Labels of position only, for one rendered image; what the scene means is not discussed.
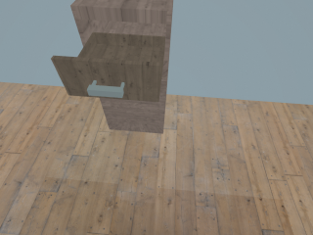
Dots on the handle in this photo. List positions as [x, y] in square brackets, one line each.
[105, 91]

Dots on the cabinet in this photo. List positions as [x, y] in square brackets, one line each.
[136, 17]

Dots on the drawer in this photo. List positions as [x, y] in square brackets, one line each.
[113, 58]

